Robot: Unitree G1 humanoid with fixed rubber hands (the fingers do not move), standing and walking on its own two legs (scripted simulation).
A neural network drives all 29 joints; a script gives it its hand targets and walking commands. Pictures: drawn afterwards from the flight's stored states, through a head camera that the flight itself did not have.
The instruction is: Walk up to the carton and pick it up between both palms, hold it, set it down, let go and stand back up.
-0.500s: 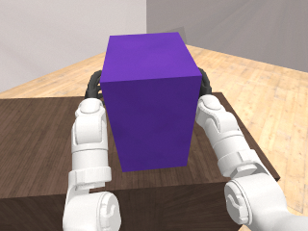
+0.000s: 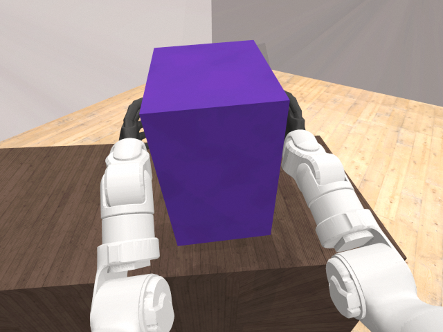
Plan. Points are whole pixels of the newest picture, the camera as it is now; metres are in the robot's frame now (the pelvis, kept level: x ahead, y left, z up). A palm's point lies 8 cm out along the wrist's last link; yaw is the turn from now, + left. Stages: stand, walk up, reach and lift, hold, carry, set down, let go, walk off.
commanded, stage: hold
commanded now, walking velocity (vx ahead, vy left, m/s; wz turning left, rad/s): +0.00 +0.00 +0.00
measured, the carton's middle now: (214, 145) +0.40 -0.01 +0.20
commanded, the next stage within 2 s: none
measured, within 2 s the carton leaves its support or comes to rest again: neither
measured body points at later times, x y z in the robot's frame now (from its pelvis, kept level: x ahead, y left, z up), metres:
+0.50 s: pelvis +0.00 -0.01 +0.00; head -0.08 +0.01 +0.44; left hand +0.38 +0.14 +0.25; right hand +0.38 -0.14 +0.26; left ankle +0.01 +0.11 -0.75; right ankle +0.02 -0.12 -0.75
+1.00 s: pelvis +0.00 -0.01 +0.00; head -0.08 +0.01 +0.44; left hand +0.38 +0.14 +0.26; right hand +0.38 -0.14 +0.26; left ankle +0.01 +0.12 -0.75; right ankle +0.02 -0.12 -0.75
